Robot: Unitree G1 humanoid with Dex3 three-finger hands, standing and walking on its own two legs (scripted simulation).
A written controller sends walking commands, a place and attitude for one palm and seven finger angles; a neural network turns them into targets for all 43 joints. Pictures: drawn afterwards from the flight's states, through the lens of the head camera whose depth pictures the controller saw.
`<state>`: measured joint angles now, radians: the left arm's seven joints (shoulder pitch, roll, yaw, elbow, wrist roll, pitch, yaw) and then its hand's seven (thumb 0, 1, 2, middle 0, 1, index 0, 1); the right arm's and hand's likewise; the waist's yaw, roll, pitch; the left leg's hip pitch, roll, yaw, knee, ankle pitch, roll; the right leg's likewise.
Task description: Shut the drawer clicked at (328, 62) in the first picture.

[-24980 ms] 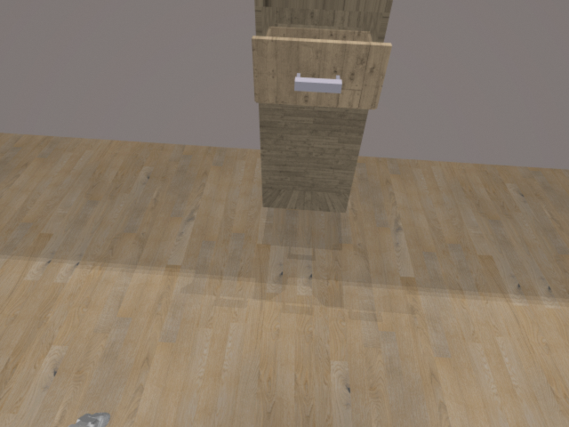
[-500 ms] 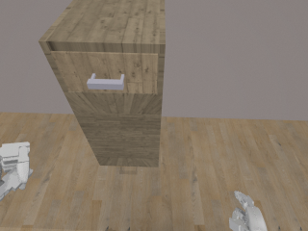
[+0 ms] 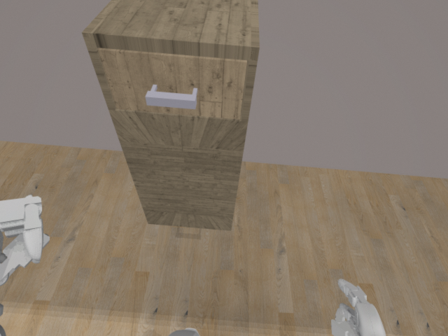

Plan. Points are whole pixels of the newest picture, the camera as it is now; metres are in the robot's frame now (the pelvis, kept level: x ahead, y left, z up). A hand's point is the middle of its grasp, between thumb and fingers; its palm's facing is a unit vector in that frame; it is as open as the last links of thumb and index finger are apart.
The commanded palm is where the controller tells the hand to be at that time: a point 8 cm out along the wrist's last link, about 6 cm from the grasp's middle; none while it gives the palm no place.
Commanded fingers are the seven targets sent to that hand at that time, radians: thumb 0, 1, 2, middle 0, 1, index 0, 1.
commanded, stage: step back with the hand held close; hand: left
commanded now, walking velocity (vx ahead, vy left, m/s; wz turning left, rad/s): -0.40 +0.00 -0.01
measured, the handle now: (173, 94) +0.66 +0.18 +0.04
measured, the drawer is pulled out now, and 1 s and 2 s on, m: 0.00 0.00 0.00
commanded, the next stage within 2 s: stop stepping back and stand still in 0.36 s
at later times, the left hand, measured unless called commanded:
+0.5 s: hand (24, 297) +0.13 +0.22 +0.18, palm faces +0.17 -0.88 -0.45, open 3.3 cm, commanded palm +0.07 +0.28 +0.19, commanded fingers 0.00 0.90 0.90 -1.40 -1.60 -1.40 -1.60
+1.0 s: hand out of the picture +0.06 +0.30 +0.18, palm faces +0.35 -0.87 -0.36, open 3.3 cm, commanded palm +0.02 +0.34 +0.19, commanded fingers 0.00 0.90 0.90 -1.40 -1.60 -1.40 -1.60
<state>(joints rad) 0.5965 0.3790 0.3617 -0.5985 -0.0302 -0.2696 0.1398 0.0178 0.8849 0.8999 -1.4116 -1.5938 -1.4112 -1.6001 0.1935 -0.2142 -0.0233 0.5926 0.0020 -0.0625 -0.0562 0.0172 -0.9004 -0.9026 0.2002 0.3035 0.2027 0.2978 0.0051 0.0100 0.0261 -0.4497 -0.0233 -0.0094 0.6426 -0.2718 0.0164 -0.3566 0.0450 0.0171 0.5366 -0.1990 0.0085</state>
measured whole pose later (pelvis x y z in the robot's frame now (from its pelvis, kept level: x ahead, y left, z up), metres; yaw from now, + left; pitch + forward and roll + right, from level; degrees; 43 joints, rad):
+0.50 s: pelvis -0.09 +0.01 +0.00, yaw -6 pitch +2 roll -4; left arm 0.62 0.47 0.38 -0.63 -0.08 -0.30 0.10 0.02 0.88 0.90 -1.41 -1.59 -1.41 -1.60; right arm 0.15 -0.17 0.02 0.62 -0.01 -0.08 -0.05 0.02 -0.90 -0.90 0.20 0.30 0.20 0.30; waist -0.01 0.00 0.01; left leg -0.53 0.03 0.03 0.49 -0.10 0.01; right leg -0.14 0.04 0.01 0.44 -0.34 0.02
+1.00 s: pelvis -0.14 +0.07 -0.01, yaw -6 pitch -2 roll -4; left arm 0.58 0.39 0.38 -0.62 -0.05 -0.20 0.14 0.02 0.88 0.90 -1.41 -1.59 -1.41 -1.60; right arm 0.22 -0.18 0.01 0.64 0.00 -0.09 -0.07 0.02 -0.90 -0.90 0.20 0.30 0.20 0.30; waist 0.03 0.00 -0.04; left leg -0.41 0.00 -0.02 0.67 -0.27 0.03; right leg -0.26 -0.02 -0.06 0.66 -0.42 0.00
